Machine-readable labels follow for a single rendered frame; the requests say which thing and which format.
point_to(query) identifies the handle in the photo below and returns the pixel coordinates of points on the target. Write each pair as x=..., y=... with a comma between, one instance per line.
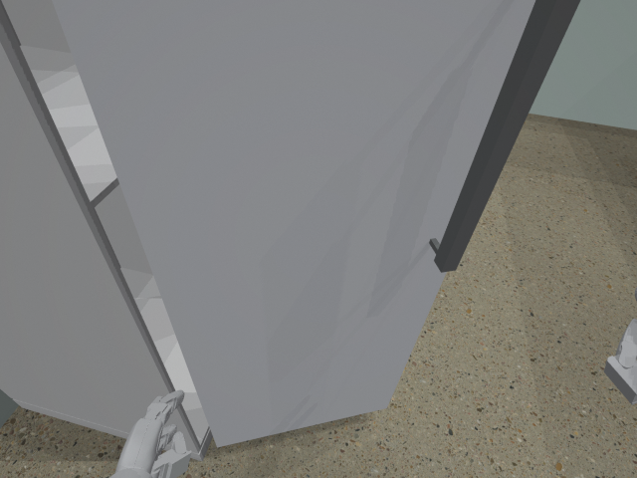
x=544, y=31

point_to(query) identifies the robot left hand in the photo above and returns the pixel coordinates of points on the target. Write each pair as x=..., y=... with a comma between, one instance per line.
x=147, y=438

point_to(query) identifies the robot right hand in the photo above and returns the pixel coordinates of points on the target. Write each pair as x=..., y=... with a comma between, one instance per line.
x=622, y=369

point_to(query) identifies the fridge door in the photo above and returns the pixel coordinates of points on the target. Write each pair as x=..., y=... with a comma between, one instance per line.
x=285, y=164

